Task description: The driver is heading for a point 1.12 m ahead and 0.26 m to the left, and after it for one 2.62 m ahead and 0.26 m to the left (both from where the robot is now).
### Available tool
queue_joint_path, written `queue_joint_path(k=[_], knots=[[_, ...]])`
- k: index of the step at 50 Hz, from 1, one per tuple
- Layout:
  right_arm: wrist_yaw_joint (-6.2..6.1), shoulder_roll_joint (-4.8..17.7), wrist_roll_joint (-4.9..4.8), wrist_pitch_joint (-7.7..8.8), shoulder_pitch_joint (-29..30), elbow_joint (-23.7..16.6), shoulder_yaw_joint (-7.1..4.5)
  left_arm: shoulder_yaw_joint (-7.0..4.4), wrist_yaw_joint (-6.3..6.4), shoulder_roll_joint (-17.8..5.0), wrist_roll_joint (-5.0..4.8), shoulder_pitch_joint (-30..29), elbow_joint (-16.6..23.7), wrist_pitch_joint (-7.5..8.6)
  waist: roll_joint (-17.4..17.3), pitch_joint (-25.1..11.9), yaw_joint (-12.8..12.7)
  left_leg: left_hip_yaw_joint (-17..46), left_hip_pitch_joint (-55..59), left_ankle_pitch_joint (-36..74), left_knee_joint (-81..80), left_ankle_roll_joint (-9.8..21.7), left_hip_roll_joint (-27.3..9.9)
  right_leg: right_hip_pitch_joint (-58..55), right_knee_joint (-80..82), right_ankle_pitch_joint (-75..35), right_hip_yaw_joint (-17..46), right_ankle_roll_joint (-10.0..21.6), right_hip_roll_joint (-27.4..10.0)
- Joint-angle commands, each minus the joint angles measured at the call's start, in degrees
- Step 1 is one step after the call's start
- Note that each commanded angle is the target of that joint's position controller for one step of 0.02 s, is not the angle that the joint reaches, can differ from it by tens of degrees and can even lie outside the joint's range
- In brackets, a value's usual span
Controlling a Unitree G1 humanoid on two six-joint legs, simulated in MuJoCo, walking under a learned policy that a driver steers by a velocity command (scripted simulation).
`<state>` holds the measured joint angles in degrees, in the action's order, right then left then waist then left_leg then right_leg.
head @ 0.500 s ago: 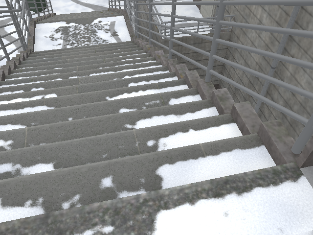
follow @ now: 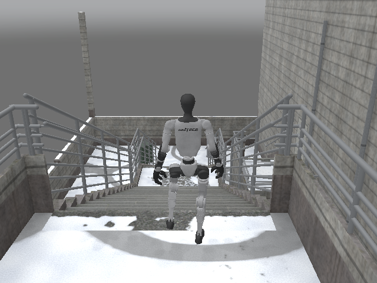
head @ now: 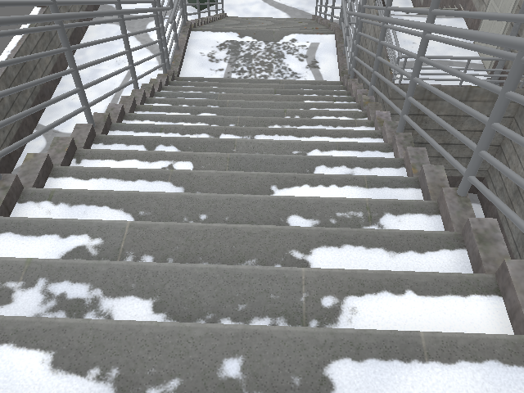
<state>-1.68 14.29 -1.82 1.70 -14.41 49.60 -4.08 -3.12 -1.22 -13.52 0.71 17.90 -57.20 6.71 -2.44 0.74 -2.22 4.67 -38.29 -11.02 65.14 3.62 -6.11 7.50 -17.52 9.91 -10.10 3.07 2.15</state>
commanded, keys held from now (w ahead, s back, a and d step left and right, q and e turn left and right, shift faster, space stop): w+q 0.50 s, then w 0.50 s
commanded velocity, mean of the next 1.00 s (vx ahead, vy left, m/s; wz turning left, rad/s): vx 0.50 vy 0.00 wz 0.40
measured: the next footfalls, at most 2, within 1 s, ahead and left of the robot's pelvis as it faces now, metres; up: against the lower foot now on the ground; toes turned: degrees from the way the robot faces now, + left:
left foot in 0.28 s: +0.30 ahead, +0.18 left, +0.00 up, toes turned +13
right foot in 0.96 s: +0.66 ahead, +0.03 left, -0.16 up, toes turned +24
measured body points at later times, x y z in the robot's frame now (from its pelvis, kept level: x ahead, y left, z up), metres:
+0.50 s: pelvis +0.24 +0.10 -0.01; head +0.27 +0.12 +0.44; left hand +0.31 +0.41 -0.12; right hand +0.40 -0.13 -0.12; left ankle +0.26 +0.17 -0.74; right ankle +0.31 -0.07 -0.67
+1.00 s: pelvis +0.53 +0.10 -0.16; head +0.54 +0.09 +0.29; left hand +0.57 +0.39 -0.26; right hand +0.63 -0.15 -0.30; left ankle +0.28 +0.18 -0.68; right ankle +0.62 +0.02 -0.90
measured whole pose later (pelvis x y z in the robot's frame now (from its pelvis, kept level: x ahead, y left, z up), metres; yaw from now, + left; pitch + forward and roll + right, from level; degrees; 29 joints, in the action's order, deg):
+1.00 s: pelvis +0.53 +0.10 -0.16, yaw +24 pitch +3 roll +3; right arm -2.8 14.5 -2.3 2.1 -26.5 47.2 -2.5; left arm -3.2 -4.5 -14.0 0.8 11.4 -43.8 5.4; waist 1.5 -3.2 2.4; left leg 8.4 -20.5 -48.6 92.3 1.6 7.3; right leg 21.7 -27.9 4.3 1.4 2.2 -2.1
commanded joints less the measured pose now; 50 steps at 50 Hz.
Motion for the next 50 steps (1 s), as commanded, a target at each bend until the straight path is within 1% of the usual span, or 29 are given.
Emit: queue_joint_path(k=[1, 6, 10, 12, 13, 14, 15, 16, 17, 18, 19, 21, 23, 25, 26, 27, 29, 30, 32, 33, 35, 38, 40, 42, 45, 47, 48, 49, 50], knots=[[0.55, 0.8, 0.43, -0.13, -2.8, -3.1, -0.40, -1.17, 1.10, -6.4, 0.42, -3.3, 3.0, 0.67, 4.6, 3.3, 3.0, 3.4, -3.3, 8.2, -6.0, -0.5, -2.4, 3.2, 10.4, -6.9, 9.1, 8.3, -17.8], [3.22, 0.2, 0.84, 0.95, 7.9, -7.6, 0.41, -1.69, 2.35, -9.0, -0.29, -0.1, 2.7, -0.47, 3.0, 5.1, -0.6, -2.9, -2.8, 14.7, -20.3, -0.2, -1.7, -0.4, 8.0, -8.2, 2.8, 6.7, -18.1], [4.46, 0.8, 0.63, 0.84, 11.8, -11.7, 0.38, -2.51, 2.58, -11.1, -1.54, 1.8, 1.9, -2.16, 4.7, 5.6, -1.6, -7.1, -2.0, 4.7, -25.6, 1.7, 0.0, -7.3, 2.6, -14.1, 0.9, 5.2, -20.3], [4.70, 2.9, 0.31, 0.73, 7.0, -11.9, -0.69, -2.90, 2.72, -12.3, -1.71, -0.4, 2.4, -2.95, 6.8, 1.9, 2.1, -10.2, 6.6, -0.7, -25.0, 3.7, 3.5, -7.9, -5.6, -32.6, -1.1, 4.3, -20.5], [4.69, 5.3, 0.21, 0.90, -1.3, -10.0, -2.12, -2.77, 2.89, -12.4, -1.87, -2.5, 2.9, -3.36, 6.3, -2.3, 6.9, -12.4, 17.4, 1.6, -28.0, 5.2, 7.0, -6.3, -16.4, -40.5, -3.4, 2.8, -18.3], [3.88, 10.5, 0.25, 0.88, -11.7, -7.5, -4.65, -2.23, 3.03, -11.2, -1.47, -2.6, 3.7, -3.42, 2.2, -8.2, 11.6, -8.1, 33.5, 4.2, -31.0, 8.1, 7.6, 2.1, -33.6, -36.6, -4.5, 0.4, -14.9], [3.08, 17.4, -0.42, 0.91, -12.2, -7.9, -6.05, -0.33, 2.54, -4.2, 0.97, 2.6, 5.6, -2.59, -13.0, -10.3, 6.3, 17.8, 48.1, 2.9, -35.5, 16.1, -6.3, 24.2, -55.9, 11.0, -3.0, -3.2, -6.0], [3.76, 15.7, 0.31, 2.04, -12.0, -10.2, -4.87, -0.04, 1.58, -4.9, -0.94, 1.7, 8.1, 0.16, -15.6, -20.8, 6.0, 42.5, 55.6, -5.9, -47.4, 23.7, -13.0, 34.5, -67.2, 24.0, 11.6, -3.1, 0.1], [4.14, 10.7, 0.83, 2.55, -11.0, -10.0, -3.47, -1.63, 1.20, -10.3, -3.23, -4.9, 9.7, 1.50, -8.3, -15.9, 7.7, 36.8, 53.6, -1.4, -49.4, 19.7, -12.1, 39.1, -66.8, 19.6, 15.3, -1.3, -2.8], [4.03, 9.5, 0.87, 2.75, -8.1, -10.4, -3.12, -1.43, 1.48, -9.7, -3.26, -6.4, 10.7, 1.82, -4.7, -11.2, 6.0, 28.8, 47.2, 4.5, -47.8, 17.4, -10.5, 38.8, -63.2, 15.3, 15.0, -0.5, -4.9], [4.04, 7.8, 0.74, 2.79, -3.6, -11.5, -2.56, -1.58, 2.09, -9.3, -1.92, -6.0, 9.8, 1.44, 1.1, -8.7, 3.7, 22.2, 39.2, 11.5, -46.6, 15.2, -8.3, 34.7, -59.2, 11.8, 15.4, -0.8, -7.5], [3.87, 6.0, 1.59, 2.92, -0.1, -12.6, -1.80, -2.27, 2.32, -9.5, -1.03, -4.3, 9.9, -0.57, 1.9, -7.6, 0.8, 16.3, 30.0, 16.3, -47.1, 13.8, -4.9, 27.4, -52.0, 8.6, 16.4, -1.3, -9.7], [3.48, 6.4, 1.16, 3.43, -1.4, -12.2, -1.74, -2.40, 2.75, -8.4, -0.72, -5.4, 11.0, -2.04, 3.6, -6.2, 0.3, 14.7, 26.4, 16.6, -48.1, 14.2, -3.7, 25.7, -44.8, 7.5, 16.0, -2.4, -9.0], [2.17, 8.4, 0.91, 3.11, -3.5, -11.9, -2.37, -1.66, 2.97, -5.9, 0.77, -10.4, 13.8, -2.84, 2.3, -5.1, 1.2, 12.8, 24.4, 19.7, -48.4, 14.5, -2.1, 25.9, -37.6, 3.7, 13.9, -3.9, -7.1], [1.80, 8.5, 1.13, 2.71, -4.4, -11.5, -2.54, -1.16, 2.68, -4.6, 0.92, -10.0, 13.5, -2.94, 1.4, -6.3, 1.0, 11.8, 25.0, 21.5, -46.8, 14.3, -2.0, 25.8, -36.8, -0.3, 13.8, -4.3, -6.6], [1.53, 8.9, 2.20, 2.72, -5.7, -11.6, -2.62, -1.45, 1.86, -5.7, 0.74, -6.8, 12.0, -2.50, 1.2, -8.6, 0.9, 12.1, 26.3, 23.3, -44.2, 14.2, -2.9, 25.5, -40.3, -8.3, 14.1, -3.7, -6.6], [1.66, 7.9, 1.68, 2.93, -8.4, -10.9, -2.00, -2.32, 1.24, -7.9, -0.03, -9.4, 12.7, -2.07, 0.4, -5.9, 1.9, 13.1, 27.6, 16.2, -43.7, 13.0, -2.0, 31.7, -37.9, -13.0, 15.3, -2.4, -6.9], [1.02, 7.3, 0.97, 3.20, -12.4, -9.0, -1.95, -2.83, 0.77, -9.3, -1.48, -13.4, 14.6, -1.56, -1.6, -3.8, 3.3, 17.7, 33.9, 8.2, -42.3, 12.3, -3.5, 39.9, -35.9, -13.4, 19.1, -1.6, -8.4], [0.27, 7.4, 0.90, 3.66, -15.0, -8.0, -1.71, -2.99, -0.05, -9.9, -1.63, -18.0, 17.0, -0.61, -2.1, -0.7, 4.4, 21.2, 38.2, 2.5, -41.3, 11.8, -5.1, 47.8, -31.2, -13.7, 20.5, -0.5, -8.4], [-0.35, 8.1, 1.01, 3.58, -13.9, -8.1, -1.71, -2.89, -0.43, -9.4, -0.83, -18.6, 17.5, -0.56, -1.5, 1.2, 3.9, 17.7, 32.3, -0.5, -41.3, 11.0, -2.7, 44.0, -24.9, -19.4, 19.2, -0.5, -7.7], [-1.24, 6.8, 0.59, 3.02, -11.9, -7.9, -1.15, -1.89, -1.72, -5.6, 0.97, -16.9, 16.8, -0.51, -2.9, 0.6, 3.9, 14.6, 22.8, -7.4, -36.7, 10.4, 0.1, 34.9, -22.8, -33.2, 17.4, -0.3, -6.2], [-1.18, 6.9, 0.74, 2.70, -11.0, -8.3, -0.51, -1.51, -2.71, -4.7, 0.88, -14.8, 17.7, -0.79, -3.1, 1.1, 3.4, 14.8, 15.6, -7.3, -30.3, 10.4, 1.2, 30.4, -23.2, -36.3, 16.2, 0.4, -4.6], [-1.32, 7.2, 0.86, 1.73, -11.9, -8.7, -0.49, -1.02, -3.00, -4.3, 1.07, -17.3, 19.6, -1.05, -1.9, 1.4, 5.6, 13.8, 15.7, -6.3, -25.6, 9.7, 2.2, 29.2, -19.5, -33.4, 14.6, -0.2, -3.6], [-1.67, 7.7, 0.63, 0.64, -12.6, -8.4, -0.34, -0.60, -3.67, -3.3, 0.47, -17.8, 20.9, -1.45, -2.7, 1.6, 7.0, 14.1, 16.0, -6.5, -21.7, 9.1, 2.9, 25.9, -15.8, -30.3, 14.0, -1.1, -3.0], [-2.72, 7.5, 0.10, -0.54, -12.7, -7.0, -0.12, -1.28, -3.56, -5.2, -0.54, -13.7, 19.8, -1.73, -3.8, 1.6, 6.5, 16.6, 23.4, -1.3, -12.0, 7.3, 1.5, 24.9, -8.0, -30.1, 16.2, -0.6, -7.2], [-2.37, 5.8, -0.24, -0.89, -11.9, -5.6, 0.60, -2.80, -3.03, -7.2, -0.72, -1.5, 15.3, -1.52, -1.6, -0.7, 1.4, 14.2, 23.0, 8.6, 1.2, 5.7, 2.7, 12.3, -3.2, -26.7, 12.7, 0.7, -7.7], [-1.57, 4.4, -0.45, 0.13, -10.7, -4.0, 1.14, -3.80, -2.73, -9.1, -0.39, 11.8, 11.1, -1.77, 0.1, -4.5, -5.2, 10.0, 14.9, 2.7, 19.3, 2.5, 6.6, -4.0, -1.1, -33.3, 13.3, 2.8, -10.1], [0.10, -1.2, -0.44, 1.51, -16.3, -2.0, 1.91, -2.76, -2.96, -8.9, 1.19, 22.8, 6.5, -1.67, 13.9, -12.4, -6.4, 6.6, -5.7, -38.2, 48.2, -1.4, 16.4, -27.1, -20.1, -53.7, 18.2, 6.4, -16.1], [0.13, 0.5, -1.31, 2.62, -24.8, -3.0, 2.09, -2.46, -3.16, -10.6, -0.04, 21.0, 6.5, -1.87, 26.4, -15.8, -1.0, 7.8, -17.8, -40.2, 62.7, -4.3, 15.1, -33.8, -24.8, -56.7, 29.7, 9.9, -20.2]])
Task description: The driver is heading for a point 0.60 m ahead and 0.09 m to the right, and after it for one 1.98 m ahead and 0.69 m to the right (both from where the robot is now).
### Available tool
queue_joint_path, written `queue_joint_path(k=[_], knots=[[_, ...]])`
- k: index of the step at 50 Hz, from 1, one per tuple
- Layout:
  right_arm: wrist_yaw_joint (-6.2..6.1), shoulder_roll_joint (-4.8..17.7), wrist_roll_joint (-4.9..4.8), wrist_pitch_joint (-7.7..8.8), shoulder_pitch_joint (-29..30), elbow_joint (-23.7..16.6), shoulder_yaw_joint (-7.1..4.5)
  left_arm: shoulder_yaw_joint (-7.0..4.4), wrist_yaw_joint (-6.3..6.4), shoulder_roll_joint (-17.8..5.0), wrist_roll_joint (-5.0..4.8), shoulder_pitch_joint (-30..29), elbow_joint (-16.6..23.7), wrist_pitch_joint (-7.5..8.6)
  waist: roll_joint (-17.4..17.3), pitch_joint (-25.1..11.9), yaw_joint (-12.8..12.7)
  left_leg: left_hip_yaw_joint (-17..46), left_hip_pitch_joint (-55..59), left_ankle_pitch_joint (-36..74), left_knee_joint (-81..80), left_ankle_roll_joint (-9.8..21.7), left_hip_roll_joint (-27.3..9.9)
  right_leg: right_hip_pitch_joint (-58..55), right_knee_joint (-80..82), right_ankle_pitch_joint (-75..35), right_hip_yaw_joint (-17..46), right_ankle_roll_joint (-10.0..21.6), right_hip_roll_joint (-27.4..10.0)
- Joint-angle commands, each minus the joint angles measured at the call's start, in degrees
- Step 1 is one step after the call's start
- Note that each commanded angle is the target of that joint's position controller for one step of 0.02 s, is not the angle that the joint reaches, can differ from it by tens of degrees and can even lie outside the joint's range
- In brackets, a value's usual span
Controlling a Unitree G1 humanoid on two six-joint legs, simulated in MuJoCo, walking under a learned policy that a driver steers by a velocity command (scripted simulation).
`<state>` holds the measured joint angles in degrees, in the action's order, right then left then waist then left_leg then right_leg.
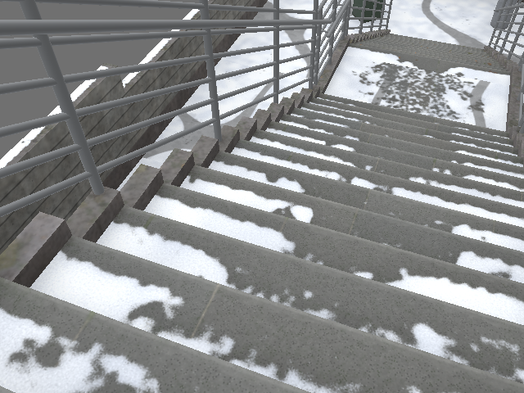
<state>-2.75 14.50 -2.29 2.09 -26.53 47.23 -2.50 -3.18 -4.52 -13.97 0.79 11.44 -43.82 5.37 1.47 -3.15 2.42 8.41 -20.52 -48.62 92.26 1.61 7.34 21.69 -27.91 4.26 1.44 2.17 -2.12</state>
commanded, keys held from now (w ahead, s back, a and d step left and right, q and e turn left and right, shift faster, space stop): w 0.56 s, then w+e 0.20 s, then e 0.24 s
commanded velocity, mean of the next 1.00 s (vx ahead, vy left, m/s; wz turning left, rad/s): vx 0.45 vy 0.00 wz -0.13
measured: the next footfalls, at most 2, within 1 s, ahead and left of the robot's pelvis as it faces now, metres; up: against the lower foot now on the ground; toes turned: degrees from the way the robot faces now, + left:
left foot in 0.62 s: +0.55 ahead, +0.17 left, -0.16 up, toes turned -3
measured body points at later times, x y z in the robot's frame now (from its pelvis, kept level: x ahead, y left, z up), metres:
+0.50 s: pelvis +0.25 +0.01 -0.07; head +0.26 +0.01 +0.38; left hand +0.15 +0.25 -0.20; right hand +0.49 -0.21 -0.13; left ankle +0.49 +0.18 -0.74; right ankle +0.05 -0.12 -0.74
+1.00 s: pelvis +0.52 +0.08 -0.19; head +0.53 +0.10 +0.26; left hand +0.71 +0.32 -0.30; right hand +0.47 -0.16 -0.32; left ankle +0.51 +0.18 -0.91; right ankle +0.62 -0.11 -0.83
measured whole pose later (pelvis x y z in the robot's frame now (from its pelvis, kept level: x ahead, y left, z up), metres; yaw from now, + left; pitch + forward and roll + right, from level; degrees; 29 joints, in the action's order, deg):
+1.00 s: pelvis +0.52 +0.08 -0.19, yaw -12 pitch +1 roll +1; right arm -1.2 11.3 0.4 4.3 -21.3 55.4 -2.2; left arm -5.4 0.9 -15.4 0.0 11.6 -41.7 -2.0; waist 3.2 -0.3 1.2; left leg -9.9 -14.4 -22.5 36.4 2.7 -0.4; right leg 45.0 -62.9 -4.9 9.6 1.0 -0.2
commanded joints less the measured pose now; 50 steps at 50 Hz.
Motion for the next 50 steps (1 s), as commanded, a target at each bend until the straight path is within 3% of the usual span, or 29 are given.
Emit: queue_joint_path(k=[1, 2, 3, 4, 5, 7, 10, 12, 13, 17, 20, 23, 25, 27, 29, 30, 31, 32, 33, 34, 35, 36, 37, 39, 41, 44, 46, 48, 50], knots=[[0.78, 3.4, -1.51, 2.87, -11.3, -1.8, 0.28, -2.82, 0.71, -10.7, -2.07, 26.8, -6.3, -2.08, 23.2, -13.8, -6.5, 3.9, -41.1, 2.0, 38.7, -3.5, 0.5, -47.4, -8.3, -35.5, 25.9, 14.6, -19.3], [-0.13, 3.8, -2.45, 2.89, -3.3, -5.5, 0.49, -3.08, 1.77, -11.8, -3.01, 26.1, -7.6, -2.75, 15.5, -10.6, -7.1, 0.1, -47.6, 8.7, 34.5, -3.7, -1.8, -43.9, 1.3, -10.1, 32.9, 17.1, -21.7], [-1.46, 5.0, -1.87, 1.61, 5.6, -7.1, 0.15, -1.15, 2.69, -6.6, -2.50, 20.6, -7.3, -3.08, 1.4, -2.8, -6.5, -4.0, -48.1, 16.8, 30.6, -2.3, -4.9, -31.8, 8.6, 4.9, 32.4, 14.8, -19.8], [-2.34, 4.7, -1.66, 0.86, 9.1, -9.2, 0.25, -0.81, 3.35, -8.6, -0.91, 14.6, -6.8, -2.13, 4.0, 3.5, -3.5, -2.7, -43.8, 20.2, 28.8, -2.1, -6.8, -17.7, 9.3, 0.2, 36.1, 17.2, -21.9], [-2.08, 4.0, -0.64, 0.03, 7.5, -8.2, 0.53, 0.47, 2.84, -5.9, 0.17, 11.0, -6.2, -0.75, -1.4, 6.7, -0.8, 1.3, -40.5, 24.0, 21.0, 0.1, -9.9, -8.6, 6.9, 2.9, 32.1, 16.4, -19.6], [-0.49, 2.8, 0.41, 0.17, 5.9, -7.4, 0.01, 2.20, 2.59, -0.6, 0.53, 9.1, -7.1, 0.17, 1.0, 8.0, 2.6, 1.8, -37.2, 35.4, 3.6, 3.0, -12.0, -0.4, 5.6, 6.3, 19.1, 10.2, -10.1], [0.87, 1.3, 4.28, 1.65, 14.4, -9.7, -0.10, 1.63, 5.48, -4.2, -0.88, 12.6, -7.8, 0.47, 4.6, 5.3, -1.0, -4.3, -23.2, 57.0, -33.6, -0.4, -12.8, 1.4, 9.7, -12.3, 9.9, 9.5, -5.3], [2.02, -2.9, 3.01, 0.98, 14.9, -10.2, 1.14, 1.00, 6.21, -5.4, -1.87, 15.8, -9.7, -0.93, 6.2, 1.2, -1.2, -4.9, -19.8, 55.6, -37.4, -1.4, -12.4, -5.2, 7.2, -23.1, 10.3, 10.4, -7.7], [2.72, -1.1, 2.66, 1.21, 12.2, -9.0, 0.40, 0.51, 6.17, -6.7, -1.32, 17.1, -10.3, -0.77, 6.1, 0.0, -1.1, -2.7, -21.6, 58.8, -33.9, -0.3, -13.2, -9.8, 4.5, -25.2, 12.7, 11.3, -10.2], [4.92, 0.7, 2.06, 1.77, 23.3, -11.0, -0.40, 0.80, 6.13, -2.7, -1.92, 26.9, -12.6, -1.69, 1.5, 6.3, -7.0, 1.4, -45.1, 57.7, -41.2, 2.3, -14.6, -31.0, -3.2, -9.2, 18.2, 10.3, -12.0], [6.38, 0.9, 1.09, 3.55, 34.6, -14.1, -0.33, -0.03, 7.21, -4.3, -0.78, 32.9, -12.4, -1.75, 2.1, 10.7, -11.7, 0.3, -55.0, 55.5, -46.9, 1.7, -14.6, -36.5, -4.2, -0.7, 22.5, 10.3, -12.6], [8.67, -0.3, 2.94, 4.87, 34.6, -13.5, 0.55, 0.77, 8.24, -2.6, -1.76, 23.8, -7.8, -2.82, -0.9, 12.2, -10.1, -5.6, -27.5, 78.7, -60.3, 2.1, -12.2, -10.5, -5.5, 9.1, 11.7, 7.7, -5.9], [9.52, -1.4, 2.16, 4.38, 31.9, -12.1, 0.52, 0.14, 7.35, -5.4, -2.15, 21.7, -7.0, -3.42, 0.6, 11.1, -10.2, -7.1, -6.4, 83.4, -59.7, 1.4, -9.0, 3.3, -4.7, 14.4, 9.2, 6.9, -4.1], [7.96, 1.4, 0.93, 3.02, 30.2, -11.9, -0.29, -0.01, 7.31, -5.0, -2.98, 20.7, -6.8, -3.30, 2.4, 11.8, -9.1, -4.9, -6.3, 77.0, -64.4, 0.1, -9.8, -4.1, -10.3, 13.6, 8.5, 5.0, -3.5], [6.55, 4.3, 1.03, 2.62, 22.5, -8.1, -1.51, -0.47, 7.13, -5.5, -2.63, 21.0, -7.9, -3.92, 2.2, 8.2, -5.7, -3.1, -2.9, 74.8, -71.0, -0.2, -12.5, -15.2, -23.0, 4.1, 9.8, 3.7, -4.0], [6.01, 6.9, 1.03, 2.64, 10.1, -4.7, -3.09, -1.21, 6.83, -7.8, -1.89, 18.0, -8.6, -4.02, 3.8, 4.5, 1.3, -3.0, 9.0, 72.8, -71.3, 1.1, -13.7, -12.1, -35.5, -2.5, 10.5, 2.8, -4.2], [5.57, 9.7, 2.57, 2.95, 0.0, -1.2, -4.07, -1.14, 5.99, -6.4, -2.71, 19.2, -10.1, -3.11, -1.3, -1.0, 5.9, -5.2, 24.3, 76.3, -69.5, 1.5, -14.3, -5.0, -53.0, 2.0, 8.4, 0.0, 1.0], [6.43, 10.9, 4.69, 3.51, -7.9, 2.4, -2.81, -0.25, 5.30, 1.3, -3.16, 27.5, -12.7, -2.47, -15.0, -9.2, 4.6, -0.3, 46.6, 96.4, -50.9, 5.0, -21.8, 15.3, -81.5, 48.7, 11.1, -2.6, 8.9], [6.93, 11.1, 3.98, 2.98, -6.8, 1.7, -2.81, 0.00, 4.62, -0.7, -4.09, 36.0, -11.8, -1.38, -23.6, -17.3, 0.6, 5.8, 51.7, 97.9, -44.0, 8.7, -26.7, 22.9, -87.1, 48.6, 16.5, -3.8, 5.6], [7.42, 10.9, 2.83, 1.95, -3.4, 1.0, -3.21, -0.51, 4.76, -2.1, -4.98, 34.1, -9.7, -1.12, -22.0, -19.4, 0.2, 15.1, 45.1, 77.1, -53.5, 12.2, -30.7, 24.7, -85.6, 42.8, 15.2, -4.6, 4.9], [7.53, 10.1, 1.24, 1.16, -0.8, 2.5, -3.24, -0.29, 6.13, -2.2, -5.41, 26.7, -6.0, -2.20, -13.5, -16.2, -0.9, 23.2, 36.0, 40.6, -67.3, 14.1, -32.2, 27.6, -78.8, 33.4, 8.3, -4.6, 2.6], [7.26, 8.7, 2.26, 1.16, 4.9, 1.3, -2.72, -0.35, 7.74, -2.3, -5.51, 22.7, -5.6, -3.51, -7.6, -8.9, -1.5, 27.3, 22.6, 27.9, -75.1, 13.7, -33.0, 25.3, -79.4, 23.9, 5.6, -3.2, 1.2], [7.40, 6.2, 4.09, 2.12, 10.9, 0.0, -1.52, -0.70, 8.48, -3.0, -4.94, 21.7, -5.2, -5.05, -3.6, -3.5, -4.1, 24.4, 9.9, 26.4, -75.9, 13.2, -32.9, 22.0, -70.7, 14.4, 7.6, -1.4, -1.1], [6.70, 3.5, 4.09, 4.50, 15.5, 1.2, -0.77, -1.72, 9.01, -2.9, -2.26, 19.8, -5.4, -6.13, -3.4, 3.9, -6.3, 11.3, -4.6, 41.0, -73.8, 8.7, -26.3, 16.2, -56.5, 6.3, 10.9, 0.3, -3.4], [4.92, 2.6, 3.66, 5.52, 11.2, 4.5, -0.60, -2.17, 8.78, -1.6, -1.66, 17.2, -3.9, -5.88, -9.0, 3.2, -5.8, 3.8, -0.4, 60.4, -71.0, 9.1, -23.7, 17.7, -44.2, 4.9, 11.5, -1.2, -3.1], [2.45, 4.8, 4.34, 4.46, 9.5, 5.8, -0.88, -2.05, 7.18, -1.5, -1.16, 11.9, 0.6, -6.03, -7.0, -2.1, -6.8, -0.8, 5.1, 83.7, -67.0, 11.6, -26.0, 17.8, -40.4, 0.8, 8.9, -2.3, -1.7], [2.28, 7.0, 3.52, 3.67, 10.2, 4.0, -1.35, -2.75, 6.20, -4.0, -0.71, 10.1, 2.1, -6.84, -3.5, -1.8, -6.8, -3.9, 6.5, 78.3, -66.3, 10.9, -24.9, 20.6, -40.1, -6.9, 9.0, -1.3, -0.5], [1.08, 4.8, 2.04, 3.05, 8.0, 4.3, -1.23, -2.80, 5.19, -3.6, -0.73, 5.3, 3.9, -7.19, -5.3, 0.7, -4.3, -4.7, 10.9, 66.0, -64.0, 8.1, -25.0, 26.3, -35.4, -13.4, 12.2, -0.9, -0.5], [0.21, 4.3, 2.25, 2.30, 5.5, 4.0, -1.23, -2.90, 4.47, -3.7, -0.47, 1.2, 6.2, -7.70, -6.1, 2.6, -3.0, -5.7, 12.4, 64.2, -62.6, 7.9, -25.9, 29.1, -35.0, -13.3, 12.4, -1.0, 0.0]])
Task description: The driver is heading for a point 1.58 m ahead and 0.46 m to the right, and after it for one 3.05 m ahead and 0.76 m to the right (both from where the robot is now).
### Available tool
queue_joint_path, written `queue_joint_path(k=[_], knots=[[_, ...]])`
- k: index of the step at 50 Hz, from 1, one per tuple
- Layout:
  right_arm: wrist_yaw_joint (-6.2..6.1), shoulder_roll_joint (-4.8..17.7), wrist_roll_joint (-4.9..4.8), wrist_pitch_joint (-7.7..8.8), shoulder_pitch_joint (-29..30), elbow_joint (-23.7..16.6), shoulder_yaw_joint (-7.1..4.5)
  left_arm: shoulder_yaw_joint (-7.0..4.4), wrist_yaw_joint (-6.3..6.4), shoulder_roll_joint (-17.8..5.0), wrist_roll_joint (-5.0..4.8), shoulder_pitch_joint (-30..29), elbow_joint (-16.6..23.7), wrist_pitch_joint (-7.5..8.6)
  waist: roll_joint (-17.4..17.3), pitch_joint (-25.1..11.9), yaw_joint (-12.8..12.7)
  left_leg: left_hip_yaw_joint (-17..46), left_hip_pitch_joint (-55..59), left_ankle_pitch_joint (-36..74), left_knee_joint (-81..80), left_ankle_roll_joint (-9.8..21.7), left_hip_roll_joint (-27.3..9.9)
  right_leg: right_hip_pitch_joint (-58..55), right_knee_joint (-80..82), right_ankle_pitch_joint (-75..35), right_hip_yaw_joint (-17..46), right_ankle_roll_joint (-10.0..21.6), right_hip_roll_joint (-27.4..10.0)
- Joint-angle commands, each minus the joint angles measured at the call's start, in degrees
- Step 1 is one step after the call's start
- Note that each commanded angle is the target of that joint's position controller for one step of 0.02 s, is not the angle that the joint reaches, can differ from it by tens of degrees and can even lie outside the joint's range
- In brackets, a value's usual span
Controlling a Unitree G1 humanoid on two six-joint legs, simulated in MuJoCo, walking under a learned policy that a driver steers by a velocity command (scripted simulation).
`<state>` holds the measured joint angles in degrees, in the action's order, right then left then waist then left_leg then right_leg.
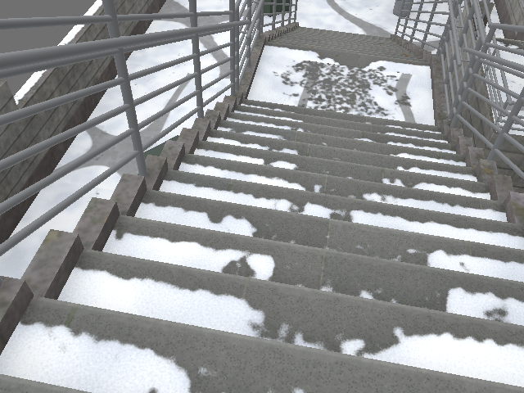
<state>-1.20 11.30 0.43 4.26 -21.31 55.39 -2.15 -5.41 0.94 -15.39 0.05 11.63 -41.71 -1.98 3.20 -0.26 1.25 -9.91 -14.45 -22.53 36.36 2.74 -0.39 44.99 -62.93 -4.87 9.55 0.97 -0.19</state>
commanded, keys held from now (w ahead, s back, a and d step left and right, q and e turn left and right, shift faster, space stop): e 0.58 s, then no key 0.42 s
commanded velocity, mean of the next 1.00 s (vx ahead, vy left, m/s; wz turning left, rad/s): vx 0.05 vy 0.00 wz -0.44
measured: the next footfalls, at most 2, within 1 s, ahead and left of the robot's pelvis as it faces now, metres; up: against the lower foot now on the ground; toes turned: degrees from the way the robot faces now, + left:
right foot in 0.28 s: +0.22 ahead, -0.17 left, -0.16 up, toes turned -10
left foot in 0.94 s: +0.16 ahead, +0.14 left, +0.00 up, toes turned -25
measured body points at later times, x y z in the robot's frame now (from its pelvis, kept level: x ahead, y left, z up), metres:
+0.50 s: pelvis +0.12 -0.07 -0.16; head +0.15 -0.10 +0.29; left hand +0.30 +0.14 -0.27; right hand +0.19 -0.36 -0.27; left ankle +0.15 +0.07 -0.57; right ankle +0.18 -0.17 -0.89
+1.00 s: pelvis +0.14 +0.05 -0.15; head +0.14 +0.07 +0.30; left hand +0.40 +0.25 -0.24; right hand +0.21 -0.24 -0.19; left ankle +0.12 +0.16 -0.72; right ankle +0.18 -0.16 -0.86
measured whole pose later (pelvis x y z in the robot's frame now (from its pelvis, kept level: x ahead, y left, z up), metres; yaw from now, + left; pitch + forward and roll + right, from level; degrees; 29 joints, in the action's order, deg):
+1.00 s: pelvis +0.14 +0.05 -0.15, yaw -27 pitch -1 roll +2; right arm -0.9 13.3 0.1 0.7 -11.7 26.6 1.7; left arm -3.4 2.9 -19.7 -3.1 13.4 -36.0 -4.0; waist 4.0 -2.5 0.2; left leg -5.1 -31.3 -56.4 86.8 2.5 2.6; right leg 28.1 -40.6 23.3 20.7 3.4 4.4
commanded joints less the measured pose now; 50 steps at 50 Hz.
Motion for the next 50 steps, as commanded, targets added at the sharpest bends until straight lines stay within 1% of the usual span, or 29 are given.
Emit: queue_joint_path(k=[1, 4, 6, 8, 10, 12, 13, 14, 15, 16, 17, 18, 19, 20, 21, 22, 23, 24, 25, 29, 36, 40, 41, 43, 45, 47, 48, 49, 50], knots=[[-1.97, 7.8, -0.08, -0.29, 0.8, -5.0, -1.68, -0.80, -1.37, -2.6, 0.41, -0.2, 4.8, -0.61, -6.3, 2.2, -2.0, 8.6, 2.0, 33.2, -6.3, 6.3, -16.1, 3.2, 5.9, -9.5, 2.9, 0.0, -1.0], [-3.62, 6.6, -0.37, -0.70, -1.1, -6.6, -1.38, -0.15, -3.22, -1.3, 0.77, -7.7, 8.4, -0.15, -5.9, 3.5, 1.4, 4.6, 0.1, 23.0, 0.6, 4.2, -15.8, 0.0, 17.0, -23.2, -1.2, -1.5, -0.8], [-4.09, 7.7, -0.62, -1.59, -0.9, -8.2, -1.77, 0.36, -4.87, -0.1, 0.00, -10.9, 9.8, -0.26, -6.0, 3.3, 3.6, 4.2, -0.8, 16.1, 4.2, 3.6, -16.2, -3.7, 23.6, -22.0, -3.8, -2.2, -1.3], [-4.10, 9.5, -1.39, -2.94, 0.0, -9.8, -2.57, 0.40, -6.23, -0.4, -2.03, -13.4, 10.5, -0.78, -6.3, 3.8, 5.2, 4.2, -3.1, 10.1, 7.6, 2.8, -16.5, -9.2, 31.3, -19.0, -6.1, -1.9, -1.7], [-3.95, 10.1, -1.56, -3.72, -2.1, -9.8, -3.15, 0.54, -6.78, -0.2, -2.24, -14.1, 10.0, -0.18, -4.8, 3.3, 7.5, 5.8, -1.5, 9.0, 13.0, 2.2, -18.3, -11.3, 37.2, -19.1, -7.1, -0.8, -2.4], [-3.54, 9.8, -2.04, -3.94, -1.8, -9.2, -3.35, -0.20, -6.25, -1.2, -2.65, -8.5, 6.6, 0.87, -4.3, 3.3, 5.3, 6.3, -2.6, 10.3, 21.9, 1.6, -19.4, -18.1, 42.9, -15.1, -8.9, 0.6, -2.5], [-3.18, 8.9, -2.12, -3.77, -0.6, -8.9, -3.10, -1.19, -5.70, -2.4, -2.35, -1.7, 3.3, 1.53, -3.1, 1.2, 1.6, 3.9, -4.9, 9.1, 30.0, 0.7, -18.1, -27.4, 47.4, -19.3, -10.7, 2.1, -1.4], [-2.65, 7.7, -1.71, -3.25, -1.4, -8.1, -2.59, -3.17, -4.61, -6.6, -1.32, 8.3, -1.2, 2.19, -0.4, -3.4, -2.8, -0.6, -11.3, 5.3, 43.4, -1.5, -13.6, -43.6, 45.9, -27.7, -13.1, 4.1, 0.9], [-2.29, 5.2, -0.61, -2.42, -3.7, -8.7, -2.39, -4.91, -4.35, -14.8, 0.16, 13.5, -2.3, 2.99, 11.0, -9.3, -4.0, -2.4, -33.5, -32.3, 70.6, -7.0, -7.1, -65.7, 29.1, -57.4, -3.4, 9.5, -7.9], [-0.85, 5.8, -1.96, -0.96, -5.1, -12.4, -1.32, -4.69, -4.98, -18.9, 0.39, 13.3, -0.7, 2.85, 15.2, -23.1, -4.3, 7.5, -45.8, -38.7, 92.2, -11.0, -4.9, -78.9, 21.3, -64.5, 13.8, 20.5, -19.0], [-0.52, 9.6, -3.24, -0.15, 2.4, -15.0, -1.70, -4.03, -5.15, -16.8, -0.93, 12.8, 0.1, 1.44, 7.7, -28.7, -8.3, 11.4, -49.4, -35.0, 96.1, -11.6, -4.1, -78.0, 27.5, -56.4, 18.4, 24.3, -22.8], [-1.24, 7.8, -2.82, -0.41, 8.5, -19.2, -0.73, -2.85, -4.06, -16.2, -1.59, 11.6, -1.4, 0.31, 1.7, -26.9, -6.9, 12.5, -54.0, -28.6, 95.7, -11.5, -3.6, -72.7, 32.4, -39.9, 20.5, 24.4, -23.6], [-2.84, 5.3, -2.28, -1.47, 12.4, -21.1, 0.21, -1.74, -3.00, -14.5, -1.80, 7.5, -1.6, -0.59, -4.2, -23.6, -4.6, 13.4, -54.8, -22.6, 91.0, -10.9, -4.7, -63.7, 37.7, -13.6, 24.4, 21.8, -23.8], [-4.63, 5.3, -1.55, -3.59, 14.9, -21.0, 0.14, -0.20, -2.22, -11.6, -1.12, 3.0, 0.5, -1.04, -6.7, -16.8, -4.4, 14.0, -54.3, -18.4, 88.5, -10.5, -4.5, -53.5, 40.4, -4.5, 25.0, 19.7, -23.9], [-5.61, 5.6, -0.88, -5.68, 13.6, -21.0, -0.24, 0.96, -1.86, -10.0, -0.48, 0.2, 1.4, -1.26, -5.7, -12.4, -2.4, 14.2, -51.0, -15.9, 87.7, -9.7, -3.6, -43.5, 41.7, 1.3, 24.2, 18.2, -22.2], [-6.22, 6.2, -0.69, -6.73, 11.5, -20.5, -0.47, 1.61, -2.03, -10.5, 1.46, -2.8, 3.5, -1.06, -6.3, -9.0, -0.3, 13.8, -46.2, -9.8, 88.3, -8.2, -2.1, -32.6, 41.6, 5.2, 21.5, 16.9, -19.2], [-6.48, 5.9, -0.31, -7.25, 10.2, -20.4, -0.72, 1.99, -2.01, -11.0, 2.19, -4.5, 4.6, -0.81, -6.1, -7.3, 0.5, 12.8, -44.0, -6.6, 89.7, -7.5, -0.3, -26.5, 41.1, 4.8, 19.5, 15.3, -16.8], [-6.52, 4.8, -0.23, -7.32, 10.3, -21.3, -0.49, 2.33, -1.70, -11.4, 2.11, -4.5, 4.9, -0.67, -3.9, -6.3, 0.8, 11.7, -43.2, -5.6, 92.0, -7.3, 1.3, -23.6, 41.0, 1.7, 18.0, 14.3, -14.5], [-5.99, 6.6, -1.30, -7.08, 8.7, -22.0, -1.12, 3.55, -1.14, -9.9, 1.69, -3.3, 4.9, -0.59, -3.5, -5.1, 1.5, 13.3, -43.8, 2.9, 88.4, -7.4, 1.8, -21.5, 38.3, 6.5, 14.5, 12.0, -9.8], [-4.66, 2.1, -0.09, -7.03, 13.6, -28.1, 0.37, 5.00, 1.77, -8.3, 1.24, 2.4, 5.7, -1.94, 3.6, -5.8, -1.1, 11.4, -50.4, 4.1, 93.3, -10.2, 4.7, -27.5, 34.8, 2.6, 17.3, 12.7, -6.8], [-2.88, 2.9, -1.42, -8.14, 19.9, -34.0, 1.65, 5.27, 4.24, -8.9, 0.55, 7.8, 7.4, -2.91, 4.8, -6.0, -4.8, 14.1, -50.6, -2.6, 96.6, -12.4, 5.6, -38.2, 35.6, 3.9, 21.8, 15.1, -8.8], [-2.04, 4.3, -1.71, -8.09, 21.3, -36.0, 1.80, 4.66, 5.26, -10.4, 0.19, 7.8, 8.5, -2.38, 5.0, -5.9, -5.0, 16.4, -45.1, -6.8, 93.9, -12.1, 4.5, -38.0, 36.8, 1.2, 23.6, 15.8, -10.2], [-1.84, 3.2, -1.42, -7.91, 21.9, -36.8, 2.26, 4.26, 4.85, -11.5, 0.26, 5.6, 9.2, -2.85, 3.1, -5.5, -3.9, 12.4, -41.0, -8.9, 88.1, -11.6, 4.7, -35.5, 40.3, -0.8, 23.0, 16.8, -9.7], [-0.71, 3.8, -0.56, -6.90, 19.5, -37.0, 2.66, 3.24, 4.80, -13.3, -0.29, 1.3, 9.9, -3.11, 4.6, -7.1, -1.2, 10.0, -29.8, -10.3, 73.6, -9.8, 2.1, -30.8, 41.2, -4.4, 19.0, 14.6, -8.5], [0.63, 3.4, 0.12, -6.02, 15.7, -36.2, 3.23, 1.67, 4.38, -14.5, -1.24, -1.8, 10.3, -3.66, 9.0, -8.2, 1.0, 5.9, -14.4, -17.1, 52.2, -6.4, 0.4, -25.0, 44.9, -8.8, 13.0, 12.6, -6.9], [1.44, 5.4, -0.21, -5.51, 3.8, -32.4, 2.17, -0.13, 3.20, -14.6, -2.82, -1.9, 9.8, -3.17, 14.9, -8.1, 4.6, 3.3, 5.2, -21.6, 38.2, -3.4, 2.6, -15.3, 46.6, -5.3, 11.1, 11.7, -5.5], [1.03, 11.0, 0.09, -5.62, -7.6, -27.4, -0.18, 0.31, 2.89, -8.8, -4.43, -4.6, 11.7, -2.42, -4.4, -0.5, 9.1, 15.2, 5.9, -19.2, 16.4, -0.6, 1.8, -6.3, 27.1, 15.6, 9.5, 8.7, 1.6], [-0.29, 24.6, -0.78, -3.40, -10.5, -25.3, -4.05, 1.41, 0.53, -5.5, -3.68, -18.3, 20.9, 0.95, -37.5, 18.5, 11.5, 58.9, 0.4, -11.3, -13.0, 7.8, -12.1, 30.1, 13.1, 50.0, 11.1, 5.3, 11.0], [-1.40, 21.9, -0.19, 0.90, -9.9, -25.4, -3.10, 1.02, -0.59, -5.7, -4.04, -31.5, 24.0, 6.01, -31.8, 26.6, 13.6, 77.0, -6.5, -0.4, -20.6, 8.7, -14.4, 42.6, 5.6, 50.3, 24.4, 4.1, 13.3]])
Keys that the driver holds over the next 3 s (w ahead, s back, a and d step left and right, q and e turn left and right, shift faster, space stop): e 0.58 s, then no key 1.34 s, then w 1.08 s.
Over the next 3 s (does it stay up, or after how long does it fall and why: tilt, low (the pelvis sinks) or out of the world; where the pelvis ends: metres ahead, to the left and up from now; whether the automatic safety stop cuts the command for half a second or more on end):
stays up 0.76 -0.14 -0.37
